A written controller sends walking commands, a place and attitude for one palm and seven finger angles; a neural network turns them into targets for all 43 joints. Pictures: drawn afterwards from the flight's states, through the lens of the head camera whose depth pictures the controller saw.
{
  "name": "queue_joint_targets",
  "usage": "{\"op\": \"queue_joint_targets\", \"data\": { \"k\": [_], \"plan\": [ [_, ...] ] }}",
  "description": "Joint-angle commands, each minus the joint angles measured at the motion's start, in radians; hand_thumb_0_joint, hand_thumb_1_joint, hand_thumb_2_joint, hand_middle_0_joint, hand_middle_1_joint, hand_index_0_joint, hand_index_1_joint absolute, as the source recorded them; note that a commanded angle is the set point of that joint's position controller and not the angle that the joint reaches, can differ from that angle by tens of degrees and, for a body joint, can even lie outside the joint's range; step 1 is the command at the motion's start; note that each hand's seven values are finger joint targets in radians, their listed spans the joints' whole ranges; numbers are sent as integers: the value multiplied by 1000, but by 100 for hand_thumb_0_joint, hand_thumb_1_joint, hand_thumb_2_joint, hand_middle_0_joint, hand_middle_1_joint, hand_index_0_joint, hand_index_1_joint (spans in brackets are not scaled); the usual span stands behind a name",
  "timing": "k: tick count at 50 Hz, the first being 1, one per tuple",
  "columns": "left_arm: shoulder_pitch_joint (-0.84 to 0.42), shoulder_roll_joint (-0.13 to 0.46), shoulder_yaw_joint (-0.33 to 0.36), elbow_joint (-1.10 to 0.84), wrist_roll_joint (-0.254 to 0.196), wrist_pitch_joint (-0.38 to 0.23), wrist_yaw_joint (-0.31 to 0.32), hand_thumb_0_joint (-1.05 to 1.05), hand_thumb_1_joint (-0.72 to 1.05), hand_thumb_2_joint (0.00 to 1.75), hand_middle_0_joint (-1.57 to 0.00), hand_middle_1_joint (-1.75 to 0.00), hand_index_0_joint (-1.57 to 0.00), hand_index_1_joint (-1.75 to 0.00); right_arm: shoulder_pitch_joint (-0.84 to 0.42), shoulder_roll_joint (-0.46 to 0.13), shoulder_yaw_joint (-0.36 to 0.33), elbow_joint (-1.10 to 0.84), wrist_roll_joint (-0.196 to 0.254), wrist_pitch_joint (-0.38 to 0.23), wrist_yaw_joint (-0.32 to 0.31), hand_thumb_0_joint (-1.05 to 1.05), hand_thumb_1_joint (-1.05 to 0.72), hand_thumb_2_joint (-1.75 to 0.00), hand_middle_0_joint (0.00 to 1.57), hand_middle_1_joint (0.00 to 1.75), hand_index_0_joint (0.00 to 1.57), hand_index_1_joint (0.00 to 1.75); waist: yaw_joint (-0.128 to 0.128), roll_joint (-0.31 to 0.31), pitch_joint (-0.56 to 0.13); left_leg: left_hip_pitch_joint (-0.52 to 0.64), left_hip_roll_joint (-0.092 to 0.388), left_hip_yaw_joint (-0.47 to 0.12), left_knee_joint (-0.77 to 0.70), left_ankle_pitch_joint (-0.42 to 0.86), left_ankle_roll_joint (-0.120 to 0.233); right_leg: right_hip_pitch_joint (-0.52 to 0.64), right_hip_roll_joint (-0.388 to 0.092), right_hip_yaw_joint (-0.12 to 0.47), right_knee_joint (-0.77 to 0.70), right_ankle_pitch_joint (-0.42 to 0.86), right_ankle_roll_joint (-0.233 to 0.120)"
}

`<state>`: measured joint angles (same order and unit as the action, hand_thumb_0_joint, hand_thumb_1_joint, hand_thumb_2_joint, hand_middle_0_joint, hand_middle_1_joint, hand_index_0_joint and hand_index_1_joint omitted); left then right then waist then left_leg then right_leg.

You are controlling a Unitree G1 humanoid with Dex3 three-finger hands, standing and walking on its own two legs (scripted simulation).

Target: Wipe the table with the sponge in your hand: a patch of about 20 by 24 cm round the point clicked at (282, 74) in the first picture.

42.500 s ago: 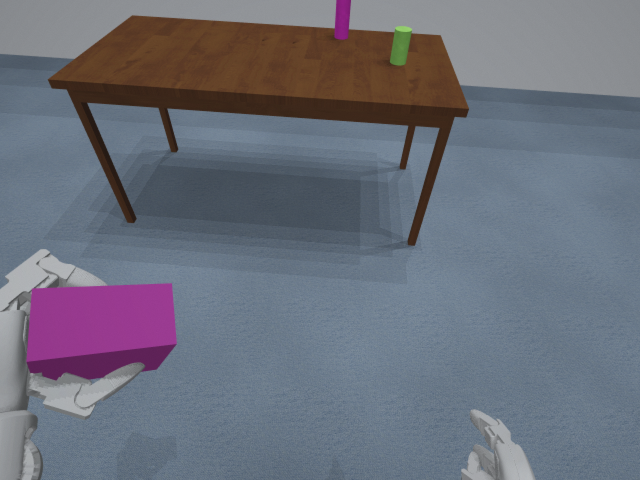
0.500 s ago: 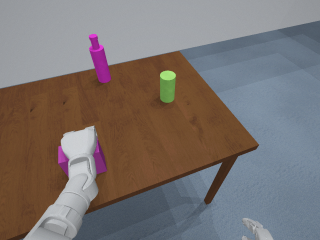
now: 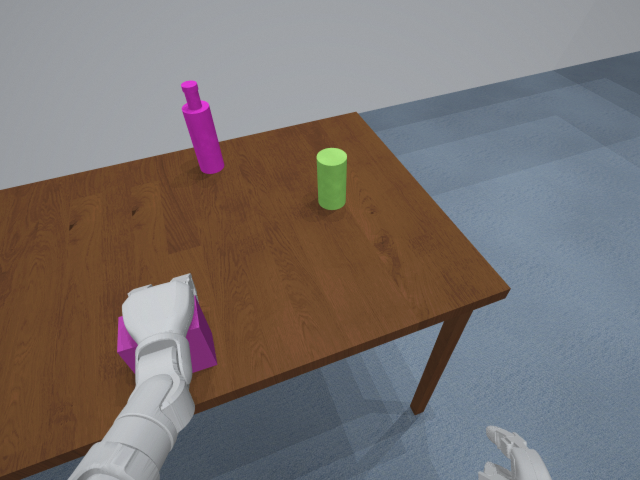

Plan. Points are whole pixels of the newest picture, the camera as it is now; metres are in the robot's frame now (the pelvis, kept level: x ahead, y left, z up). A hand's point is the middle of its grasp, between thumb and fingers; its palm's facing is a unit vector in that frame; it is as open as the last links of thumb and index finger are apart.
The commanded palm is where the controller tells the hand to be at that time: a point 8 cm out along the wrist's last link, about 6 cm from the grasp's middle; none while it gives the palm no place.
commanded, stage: slide back across to the middle lane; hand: left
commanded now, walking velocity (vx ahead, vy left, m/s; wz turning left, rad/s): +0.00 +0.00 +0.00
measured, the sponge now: (173, 347) +0.31 +0.26 -0.05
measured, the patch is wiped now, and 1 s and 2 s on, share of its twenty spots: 0.95 0.95 0.95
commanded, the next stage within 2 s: wipe forward along the middle lane in 0.66 s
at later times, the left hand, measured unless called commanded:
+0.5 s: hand (139, 349) +0.28 +0.28 -0.01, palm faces -0.09 -0.07 -0.99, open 10.1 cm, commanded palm +0.25 +0.27 +0.04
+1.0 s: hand (119, 345) +0.28 +0.31 -0.01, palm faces -0.13 -0.01 -0.99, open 10.1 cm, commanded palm +0.27 +0.30 +0.03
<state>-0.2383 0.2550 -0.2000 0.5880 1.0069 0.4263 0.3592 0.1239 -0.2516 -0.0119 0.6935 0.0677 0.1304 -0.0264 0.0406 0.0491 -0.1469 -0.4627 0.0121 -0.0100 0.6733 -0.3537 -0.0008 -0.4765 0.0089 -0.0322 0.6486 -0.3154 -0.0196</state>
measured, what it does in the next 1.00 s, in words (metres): stands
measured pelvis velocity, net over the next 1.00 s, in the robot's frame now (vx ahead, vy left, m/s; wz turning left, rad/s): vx -0.01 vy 0.00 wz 0.01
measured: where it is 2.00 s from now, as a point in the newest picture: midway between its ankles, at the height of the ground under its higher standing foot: outside the picture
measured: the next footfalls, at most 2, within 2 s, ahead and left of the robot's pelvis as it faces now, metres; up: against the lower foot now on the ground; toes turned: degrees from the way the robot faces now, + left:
none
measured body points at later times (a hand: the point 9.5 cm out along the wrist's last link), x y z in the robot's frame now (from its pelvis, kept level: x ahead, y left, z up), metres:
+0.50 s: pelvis +0.00 +0.00 +0.00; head +0.01 -0.02 +0.45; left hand +0.28 +0.28 +0.05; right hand +0.19 -0.24 -0.10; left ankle -0.01 +0.12 -0.72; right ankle +0.00 -0.11 -0.72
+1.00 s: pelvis -0.01 +0.00 +0.00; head +0.02 -0.01 +0.45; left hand +0.29 +0.31 +0.05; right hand +0.17 -0.24 -0.11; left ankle -0.01 +0.12 -0.72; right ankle +0.00 -0.11 -0.72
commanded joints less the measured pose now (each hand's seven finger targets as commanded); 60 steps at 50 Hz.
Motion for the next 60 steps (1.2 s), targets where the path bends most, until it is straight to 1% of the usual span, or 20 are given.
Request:
{"op": "queue_joint_targets", "data": {
  "k": [1, 4, 5, 13, 19, 24, 25, 27, 30, 31, 35, 38, 43, 45, 48, 50, 53, 55, 58, 60],
  "plan": [
    [-96, 89, 37, -39, -14, 6, -40, 0, 10, 130, -120, -160, -120, -160, -117, -123, -41, -145, -3, -48, -10, 0, -90, -90, 20, 30, 20, 30, -3, -113, -125, 50, -44, 15, -75, 196, 33, 120, 23, 7, -95, 267, -40],
    [-80, 149, 90, -62, -10, -3, -41, 0, 10, 130, -120, -160, -120, -160, -123, -124, -41, -149, -4, -50, -15, 0, -90, -90, 20, 30, 20, 30, 13, -110, -147, 56, -47, 16, -79, 204, 34, 148, 21, 13, -98, 274, -39],
    [-63, 207, 146, -67, -8, -3, -38, 0, 10, 130, -120, -160, -120, -160, -122, -129, -43, -148, -5, -48, -18, 0, -90, -90, 20, 30, 20, 30, 29, -101, -161, 59, -48, 11, -83, 215, 33, 165, 23, 22, -99, 281, -42],
    [-6, 219, 148, -188, 0, -20, -45, 0, 10, 130, -120, -160, -120, -160, -143, -120, -42, -169, -4, -65, -21, 0, -90, -90, 20, 30, 20, 30, 31, -64, -143, 98, -47, 12, -102, 250, 38, 197, 21, 21, -112, 318, -40],
    [14, 228, 161, -215, -14, -56, -62, 0, 10, 130, -120, -160, -120, -160, -141, -125, -46, -155, -5, -85, -26, 0, -90, -90, 20, 30, 20, 30, 17, -107, -115, 114, -42, 5, -109, 242, 42, 184, 23, 20, -127, 310, -37],
    [8, 228, 152, -225, 12, -94, -69, 0, 10, 130, -120, -160, -120, -160, -130, -122, -52, -145, -9, -96, -25, 0, -90, -90, 20, 30, 20, 30, 19, -57, -114, 133, -43, 0, -108, 251, 43, 157, 24, 14, -120, 287, -45],
    [12, 263, 189, -224, 17, -97, -65, 0, 10, 130, -120, -160, -120, -160, -125, -127, -55, -142, -11, -95, -24, 0, -90, -90, 20, 30, 20, 30, 26, -56, -120, 135, -42, -8, -110, 255, 40, 158, 30, 18, -116, 281, -49],
    [11, 228, 155, -234, 23, -110, -63, 0, 10, 130, -120, -160, -120, -160, -121, -120, -55, -147, -12, -99, -21, 0, -90, -90, 20, 30, 20, 30, 21, -43, -130, 142, -41, -4, -101, 267, 41, 151, 28, 9, -107, 294, -49],
    [59, 304, 235, -216, 27, -115, -53, 0, 10, 130, -120, -160, -120, -160, -124, -129, -56, -142, -16, -96, -23, 0, -90, -90, 20, 30, 20, 30, 42, -57, -135, 123, -42, -11, -107, 268, 37, 168, 30, 21, -106, 298, -51],
    [48, 276, 207, -225, 23, -116, -53, 0, 10, 130, -120, -160, -120, -160, -122, -124, -53, -149, -15, -97, -24, 0, -90, -90, 20, 30, 20, 30, 32, -61, -126, 118, -42, -3, -104, 262, 40, 169, 26, 15, -104, 301, -47],
    [77, 353, 283, -214, 24, -114, -41, 0, 10, 130, -120, -160, -120, -160, -127, -132, -54, -141, -16, -96, -27, 0, -90, -90, 20, 30, 20, 30, 50, -58, -124, 105, -47, -8, -110, 256, 37, 185, 26, 33, -111, 301, -49],
    [64, 305, 231, -223, 23, -112, -47, 0, 10, 130, -120, -160, -120, -160, -132, -124, -51, -150, -13, -99, -28, 0, -90, -90, 20, 30, 20, 30, 35, -50, -100, 106, -44, -3, -111, 245, 40, 165, 24, 18, -115, 272, -45],
    [-85, 310, 203, -127, 29, -126, -68, 0, 10, 130, -120, -160, -120, -160, -101, -133, -50, -118, -12, -102, -40, 0, -90, -90, 20, 30, 20, 30, -7, -67, -56, 86, -44, -5, -106, 171, 43, 88, 26, 13, -130, 169, -41],
    [-139, 343, 228, -112, 40, -145, -74, 0, 10, 130, -120, -160, -120, -160, -86, -138, -53, -109, -14, -102, -44, 0, -90, -90, 20, 30, 20, 30, -9, -69, -81, 87, -44, -9, -101, 174, 43, 80, 29, 18, -125, 166, -44],
    [-166, 304, 189, -63, 49, -177, -78, 0, 10, 130, -120, -160, -120, -160, -55, -135, -57, -105, -15, -107, -45, 0, -90, -90, 20, 30, 20, 30, -21, -58, -116, 77, -41, -1, -77, 181, 44, 64, 26, 10, -103, 190, -43],
    [-177, 347, 239, -32, 50, -195, -74, 0, 10, 130, -120, -160, -120, -160, -41, -143, -62, -96, -18, -103, -46, 0, -90, -90, 20, 30, 20, 30, -14, -60, -140, 62, -39, -7, -70, 188, 40, 62, 28, 15, -95, 195, -45],
    [-208, 314, 212, 21, 43, -222, -64, 0, 10, 130, -120, -160, -120, -160, -20, -141, -65, -93, -17, -105, -46, 0, -90, -90, 20, 30, 20, 30, -32, -90, -132, 30, -35, 1, -48, 173, 43, 34, 26, 9, -84, 195, -38],
    [-234, 372, 264, 50, 47, -230, -55, 0, 10, 130, -120, -160, -120, -160, -9, -149, -66, -88, -17, -101, -47, 0, -90, -90, 20, 30, 20, 30, -25, -92, -150, 3, -35, -6, -45, 168, 40, 36, 27, 17, -76, 187, -40],
    [-286, 338, 220, 88, 47, -243, -44, 0, 10, 130, -120, -160, -120, -160, 11, -148, -68, -85, -17, -103, -45, 0, -90, -90, 20, 30, 20, 30, -48, -93, -144, -19, -32, 5, -26, 150, 43, 6, 23, 9, -68, 178, -32],
    [-316, 382, 255, 125, 55, -243, -38, 0, 10, 130, -120, -160, -120, -160, 25, -155, -69, -73, -16, -100, -44, 0, -90, -90, 20, 30, 20, 30, -44, -92, -156, -37, -31, -2, -26, 145, 42, 0, 24, 13, -65, 164, -35]
  ]
}}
